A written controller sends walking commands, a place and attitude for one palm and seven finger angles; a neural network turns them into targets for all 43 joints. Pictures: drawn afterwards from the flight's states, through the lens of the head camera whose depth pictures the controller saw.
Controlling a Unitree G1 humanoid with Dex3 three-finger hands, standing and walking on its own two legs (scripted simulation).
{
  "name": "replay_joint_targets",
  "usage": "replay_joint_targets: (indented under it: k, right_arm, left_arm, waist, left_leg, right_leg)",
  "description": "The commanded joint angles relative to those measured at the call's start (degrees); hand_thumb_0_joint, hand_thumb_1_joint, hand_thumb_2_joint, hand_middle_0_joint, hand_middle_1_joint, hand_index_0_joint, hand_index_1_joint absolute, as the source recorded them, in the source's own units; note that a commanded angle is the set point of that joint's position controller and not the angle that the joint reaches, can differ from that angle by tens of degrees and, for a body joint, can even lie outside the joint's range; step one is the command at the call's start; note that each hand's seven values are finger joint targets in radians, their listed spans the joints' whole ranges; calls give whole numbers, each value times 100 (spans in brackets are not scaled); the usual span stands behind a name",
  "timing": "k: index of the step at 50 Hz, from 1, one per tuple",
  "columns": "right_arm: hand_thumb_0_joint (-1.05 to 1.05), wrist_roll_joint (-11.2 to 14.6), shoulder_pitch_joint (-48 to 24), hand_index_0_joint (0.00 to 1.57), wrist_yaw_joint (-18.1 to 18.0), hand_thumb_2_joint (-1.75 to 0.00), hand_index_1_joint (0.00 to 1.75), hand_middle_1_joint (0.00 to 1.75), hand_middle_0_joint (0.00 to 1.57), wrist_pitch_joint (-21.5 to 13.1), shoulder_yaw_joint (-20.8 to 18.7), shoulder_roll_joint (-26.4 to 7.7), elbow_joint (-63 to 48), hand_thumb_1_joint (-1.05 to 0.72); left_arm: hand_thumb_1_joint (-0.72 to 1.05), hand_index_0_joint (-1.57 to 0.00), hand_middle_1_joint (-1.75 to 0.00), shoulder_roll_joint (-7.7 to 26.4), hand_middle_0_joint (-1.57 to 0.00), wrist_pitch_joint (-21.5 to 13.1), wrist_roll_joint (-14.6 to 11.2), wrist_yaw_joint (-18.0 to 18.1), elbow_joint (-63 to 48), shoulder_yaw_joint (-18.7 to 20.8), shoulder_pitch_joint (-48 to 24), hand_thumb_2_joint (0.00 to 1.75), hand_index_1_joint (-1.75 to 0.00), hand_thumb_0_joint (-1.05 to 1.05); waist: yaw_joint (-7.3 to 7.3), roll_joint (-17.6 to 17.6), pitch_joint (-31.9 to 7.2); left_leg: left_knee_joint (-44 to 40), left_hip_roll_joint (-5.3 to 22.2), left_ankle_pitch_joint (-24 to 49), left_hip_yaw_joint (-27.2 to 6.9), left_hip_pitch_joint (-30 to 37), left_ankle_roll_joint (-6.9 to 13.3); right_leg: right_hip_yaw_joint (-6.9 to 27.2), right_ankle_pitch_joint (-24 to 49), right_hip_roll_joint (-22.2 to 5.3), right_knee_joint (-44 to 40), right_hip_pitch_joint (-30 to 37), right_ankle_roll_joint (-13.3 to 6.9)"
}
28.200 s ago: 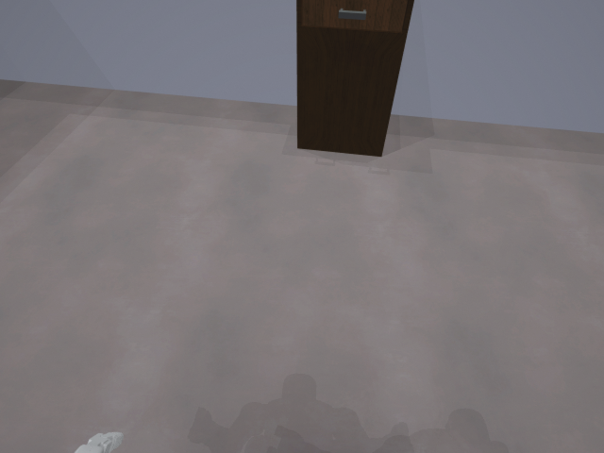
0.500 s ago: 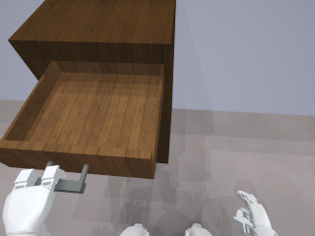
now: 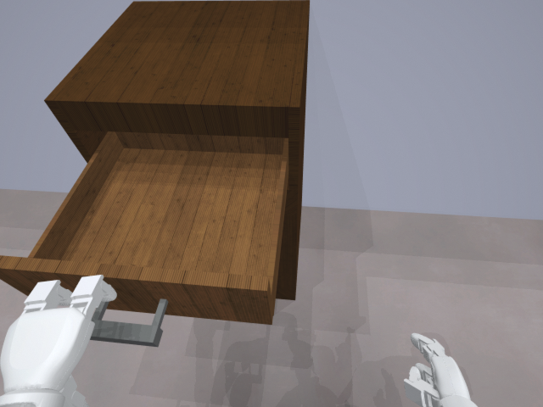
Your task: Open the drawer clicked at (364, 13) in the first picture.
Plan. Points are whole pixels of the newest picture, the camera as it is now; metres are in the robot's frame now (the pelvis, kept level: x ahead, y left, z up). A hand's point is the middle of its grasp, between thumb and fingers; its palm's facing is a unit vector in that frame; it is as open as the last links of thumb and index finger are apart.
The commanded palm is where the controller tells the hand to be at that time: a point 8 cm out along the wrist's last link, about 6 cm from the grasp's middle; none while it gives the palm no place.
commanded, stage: lift the hand off the handle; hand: left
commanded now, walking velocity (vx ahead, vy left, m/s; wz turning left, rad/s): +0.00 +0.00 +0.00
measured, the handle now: (127, 318) +0.23 +0.25 -0.01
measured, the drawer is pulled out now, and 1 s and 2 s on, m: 0.30 0.30 0.30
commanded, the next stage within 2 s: draw the hand back to the body in 0.84 s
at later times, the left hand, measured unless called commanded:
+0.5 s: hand (40, 336) +0.17 +0.29 +0.10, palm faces +0.03 -0.04 -1.00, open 13.8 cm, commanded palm +0.15 +0.28 +0.16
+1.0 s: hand (26, 325) +0.17 +0.28 +0.13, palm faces -0.01 -0.07 -1.00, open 13.8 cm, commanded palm +0.15 +0.28 +0.19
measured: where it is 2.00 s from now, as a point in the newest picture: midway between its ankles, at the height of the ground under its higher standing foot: outside the picture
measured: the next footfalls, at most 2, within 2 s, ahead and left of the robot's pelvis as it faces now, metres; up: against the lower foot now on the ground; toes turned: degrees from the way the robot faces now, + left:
none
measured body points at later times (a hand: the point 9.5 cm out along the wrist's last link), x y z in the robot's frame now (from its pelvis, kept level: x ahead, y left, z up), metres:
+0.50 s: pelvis +0.01 +0.01 +0.02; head +0.03 -0.02 +0.47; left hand +0.16 +0.28 +0.15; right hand +0.23 -0.21 -0.07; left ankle -0.03 +0.11 -0.70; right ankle +0.01 -0.11 -0.70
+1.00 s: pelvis +0.01 +0.01 +0.04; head +0.02 -0.02 +0.48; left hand +0.17 +0.28 +0.18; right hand +0.23 -0.19 -0.06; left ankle -0.03 +0.11 -0.70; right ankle +0.01 -0.11 -0.70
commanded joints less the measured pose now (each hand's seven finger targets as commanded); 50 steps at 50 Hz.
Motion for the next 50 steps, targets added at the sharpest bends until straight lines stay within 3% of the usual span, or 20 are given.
replay_joint_targets:
  k: [1, 5, 7, 8, 10, 12, 18, 20, 22, 25, 28, 30, 33, 35, 40, 41, 44, 45, 48, 50]
  right_arm:
    - [0, 3, -612, 20, -55, -90, 30, 30, 20, -291, -189, -603, -884, -90]
    - [0, 38, -624, 20, -26, -90, 30, 30, 20, -291, -179, -602, -931, -90]
    - [0, 48, -650, 20, -14, -90, 30, 30, 20, -286, -159, -581, -933, -90]
    - [0, 41, -659, 20, -17, -90, 30, 30, 20, -275, -142, -592, -941, -90]
    - [0, 75, -738, 20, -42, -90, 30, 30, 20, -244, -115, -610, -965, -90]
    - [0, 99, -744, 20, -39, -90, 30, 30, 20, -229, -93, -580, -971, -90]
    - [0, 106, -785, 20, -58, -90, 30, 30, 20, -219, -43, -645, -1047, -90]
    - [0, 111, -789, 20, -91, -90, 30, 30, 20, -223, -37, -671, -1090, -90]
    - [0, 100, -737, 20, -97, -90, 30, 30, 20, -228, -35, -649, -1041, -90]
    - [0, 98, -749, 20, -121, -90, 30, 30, 20, -251, -27, -670, -1067, -90]
    - [0, 109, -729, 20, -92, -90, 30, 30, 20, -220, -10, -655, -1099, -90]
    - [0, 166, -859, 20, -88, -90, 30, 30, 20, -176, 14, -673, -1089, -90]
    - [0, 178, -819, 20, -43, -90, 30, 30, 20, -131, 34, -637, -1108, -90]
    - [0, 232, -961, 20, -53, -90, 30, 30, 20, -136, 67, -669, -1158, -90]
    - [0, 282, -969, 20, -5, -90, 30, 30, 20, -105, 97, -697, -1182, -90]
    - [0, 258, -828, 20, 19, -90, 30, 30, 20, -89, 111, -687, -1185, -90]
    - [0, 232, -835, 20, -44, -90, 30, 30, 20, -80, 106, -736, -1222, -90]
    - [0, 260, -967, 20, -43, -90, 30, 30, 20, -106, 121, -743, -1238, -90]
    - [0, 178, -761, 20, -94, -90, 30, 30, 20, -163, 89, -703, -1199, -90]
    - [0, 201, -850, 20, -112, -90, 30, 30, 20, -201, 71, -738, -1181, -90]
  left_arm:
    - [-50, -30, -120, 1127, -30, -47, -81, 157, -1201, 821, -335, 30, -120, 0]
    - [-50, -30, -120, 1085, -30, 41, -131, -2, -1463, 725, -89, 30, -120, 0]
    - [-50, -30, -120, 1026, -30, 114, -171, -99, -1537, 631, -107, 30, -120, 0]
    - [-50, -30, -120, 1132, -30, 130, -183, -126, -1571, 739, -159, 30, -120, 0]
    - [-50, -30, -120, 1337, -30, 201, -217, -197, -1545, 948, 8, 30, -120, 0]
    - [-50, -30, -120, 1315, -30, 241, -291, -273, -1648, 983, 205, 30, -120, 0]
    - [-50, -30, -120, 1251, -30, 254, -522, -583, -2087, 846, 16, 30, -120, 0]
    - [-50, -30, -120, 1378, -30, 248, -568, -656, -2121, 991, 157, 30, -120, 0]
    - [-50, -30, -120, 1340, -30, 191, -589, -744, -2218, 878, -183, 30, -120, 0]
    - [-50, -30, -120, 1512, -30, 152, -558, -805, -2373, 994, -384, 30, -120, 0]
    - [-50, -30, -120, 1454, -30, 224, -567, -899, -2516, 904, -240, 30, -120, 0]
    - [-50, -30, -120, 1687, -30, 347, -580, -961, -2533, 1152, -161, 30, -120, 0]
    - [-50, -30, -120, 1466, -30, 468, -672, -1136, -2720, 860, -412, 30, -120, 0]
    - [-50, -30, -120, 1668, -30, 593, -736, -1230, -2703, 1085, -251, 30, -120, 0]
    - [-50, -30, -120, 1527, -30, 700, -890, -1567, -2551, 1033, 83, 30, -120, 0]
    - [-50, -30, -120, 1447, -30, 672, -917, -1634, -2653, 903, 85, 30, -120, 0]
    - [-50, -30, -120, 1638, -30, 558, -923, -1672, -2673, 1052, -98, 30, -120, 0]
    - [-50, -30, -120, 1660, -30, 528, -930, -1663, -2686, 1121, -132, 30, -120, 0]
    - [-50, -30, -120, 1620, -30, 240, -892, -1589, -2784, 1027, -578, 30, -120, 0]
    - [-50, -30, -120, 1839, -30, 173, -846, -1486, -2794, 1298, -465, 30, -120, 0]
  waist:
    - [24, -48, -967]
    - [80, 92, -1024]
    - [86, -13, -896]
    - [82, -195, -871]
    - [179, -146, -787]
    - [222, -105, -814]
    - [121, -105, -527]
    - [157, -115, -530]
    - [99, -125, -371]
    - [161, -26, -555]
    - [243, 63, -572]
    - [290, 186, -545]
    - [230, 52, -330]
    - [297, 125, -398]
    - [278, -196, -143]
    - [271, -147, -195]
    - [271, -245, -102]
    - [254, -11, -43]
    - [245, -16, -197]
    - [274, 105, -349]
  left_leg:
    - [-774, -104, 1763, -39, 714, 35]
    - [-883, -54, 2309, -61, 930, -3]
    - [-954, -46, 2264, -60, 962, 11]
    - [-980, -54, 2157, -59, 939, 22]
    - [-1112, -52, 2185, -39, 945, 4]
    - [-1164, -58, 2286, 0, 1031, 10]
    - [-1382, -36, 2205, -10, 1210, 29]
    - [-1430, -8, 2253, -18, 1310, 22]
    - [-1503, -19, 2131, -26, 1356, 29]
    - [-1585, -4, 2223, -48, 1521, 1]
    - [-1681, 8, 2517, -39, 1627, -15]
    - [-1768, 42, 2692, -53, 1680, -59]
    - [-1933, 72, 2717, -63, 1738, -51]
    - [-2026, 89, 2713, -81, 1812, -61]
    - [-2164, 102, 2750, -56, 1851, -49]
    - [-2192, 89, 2689, -8, 1861, -33]
    - [-2195, 59, 2487, 24, 1864, -4]
    - [-2210, 90, 2376, -13, 1868, -20]
    - [-2173, 45, 2374, -18, 2001, -4]
    - [-2119, 49, 2447, -40, 2039, -31]
  right_leg:
    - [37, 1377, 22, -790, 859, -67]
    - [21, 1687, 19, -875, 1105, -72]
    - [-10, 1689, 7, -944, 1168, -46]
    - [11, 1699, -4, -982, 1199, -26]
    - [82, 1862, -7, -1095, 1431, -45]
    - [79, 2060, -31, -1135, 1612, -24]
    - [9, 1912, -63, -1411, 1692, 44]
    - [52, 1902, -52, -1511, 1749, 41]
    - [-18, 1725, -66, -1587, 1695, 52]
    - [3, 1659, -58, -1667, 1813, 31]
    - [-71, 1833, -87, -1701, 1980, 45]
    - [5, 1980, -57, -1787, 2140, 11]
    - [-134, 1861, -80, -1884, 2154, 50]
    - [-65, 1928, -61, -1971, 2372, 27]
    - [-73, 2124, -57, -2133, 2528, 51]
    - [-149, 2053, -114, -2131, 2557, 75]
    - [-132, 2003, -119, -2197, 2499, 95]
    - [-42, 1871, -69, -2252, 2422, 57]
    - [-154, 1707, -114, -2244, 2345, 50]
    - [-29, 1844, -74, -2246, 2406, 20]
